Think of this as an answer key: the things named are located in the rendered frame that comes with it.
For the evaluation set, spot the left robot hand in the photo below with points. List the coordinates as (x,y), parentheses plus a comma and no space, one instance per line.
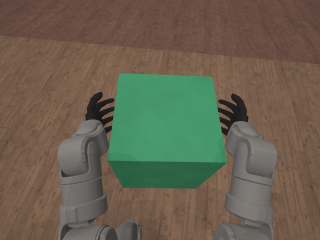
(94,113)

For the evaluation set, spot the robot left shin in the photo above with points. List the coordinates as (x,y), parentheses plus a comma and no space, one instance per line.
(129,221)

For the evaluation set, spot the robot left upper arm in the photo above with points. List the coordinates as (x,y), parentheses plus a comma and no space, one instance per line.
(94,232)

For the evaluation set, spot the left robot thigh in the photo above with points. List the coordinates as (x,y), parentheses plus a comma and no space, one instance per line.
(129,231)

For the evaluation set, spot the right robot hand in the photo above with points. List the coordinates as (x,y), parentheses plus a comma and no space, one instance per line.
(239,112)

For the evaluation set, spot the robot right forearm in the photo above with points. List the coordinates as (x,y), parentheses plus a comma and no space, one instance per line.
(253,173)

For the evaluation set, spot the carton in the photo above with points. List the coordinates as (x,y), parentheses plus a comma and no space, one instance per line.
(166,131)

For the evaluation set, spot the robot right upper arm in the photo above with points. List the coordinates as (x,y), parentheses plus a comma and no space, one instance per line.
(234,231)

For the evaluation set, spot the robot left forearm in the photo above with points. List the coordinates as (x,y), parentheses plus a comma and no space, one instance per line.
(80,171)

